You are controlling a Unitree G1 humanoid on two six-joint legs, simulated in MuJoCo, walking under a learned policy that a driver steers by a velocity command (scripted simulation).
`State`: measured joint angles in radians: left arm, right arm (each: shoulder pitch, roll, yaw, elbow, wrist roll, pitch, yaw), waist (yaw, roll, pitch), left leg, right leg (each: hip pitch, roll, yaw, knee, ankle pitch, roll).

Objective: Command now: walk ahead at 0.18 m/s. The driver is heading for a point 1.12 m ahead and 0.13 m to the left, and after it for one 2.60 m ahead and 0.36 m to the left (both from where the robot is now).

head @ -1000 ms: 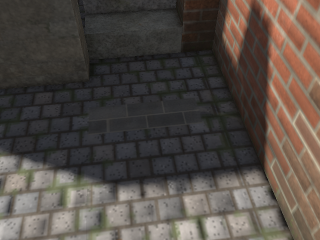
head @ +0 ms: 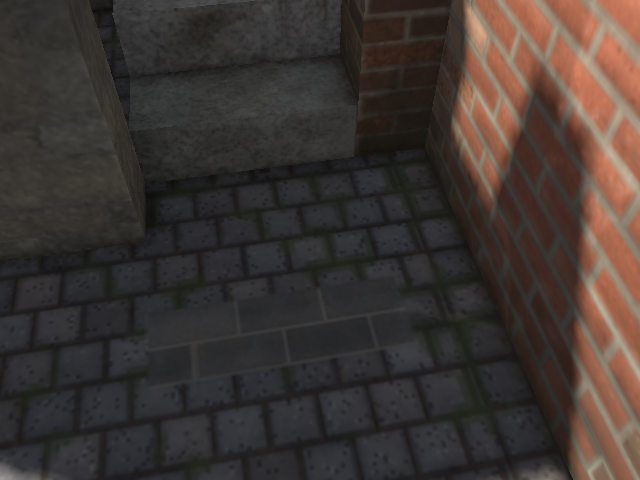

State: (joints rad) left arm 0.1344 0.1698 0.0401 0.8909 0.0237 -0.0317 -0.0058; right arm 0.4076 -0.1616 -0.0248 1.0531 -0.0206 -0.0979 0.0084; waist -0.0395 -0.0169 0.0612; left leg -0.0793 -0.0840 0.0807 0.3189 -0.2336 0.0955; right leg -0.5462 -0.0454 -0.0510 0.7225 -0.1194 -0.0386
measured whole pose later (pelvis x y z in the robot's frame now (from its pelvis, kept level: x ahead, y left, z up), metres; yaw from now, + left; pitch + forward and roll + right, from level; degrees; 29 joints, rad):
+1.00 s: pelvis +0.23 +0.00 +0.00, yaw +1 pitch +1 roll +0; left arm 0.53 0.12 0.02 1.08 0.02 -0.10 0.02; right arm 0.17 -0.19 -0.06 1.01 -0.04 -0.06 0.04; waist 0.03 0.02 0.01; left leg -0.56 0.05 0.03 0.91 -0.17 0.05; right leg -0.02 0.04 -0.07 0.24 -0.24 -0.06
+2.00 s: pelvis +0.78 +0.05 +0.00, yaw +1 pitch +1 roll -1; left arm 0.29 0.22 0.07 1.05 0.00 -0.13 0.00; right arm 0.23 -0.20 -0.04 0.98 -0.05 -0.08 0.01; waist 0.00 0.03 0.05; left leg -0.54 0.08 0.00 1.08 -0.26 0.08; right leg -0.17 0.05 -0.10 0.29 -0.15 -0.08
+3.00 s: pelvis +0.93 +0.10 +0.00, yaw +1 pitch -2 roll +0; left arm 0.27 0.18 -0.02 1.01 0.00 -0.04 0.03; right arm 0.29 -0.21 -0.01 1.10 -0.02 -0.01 -0.05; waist -0.04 0.01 0.01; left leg -0.20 -0.02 -0.04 0.30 -0.07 0.00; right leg -0.13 0.00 0.00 0.37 -0.20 -0.01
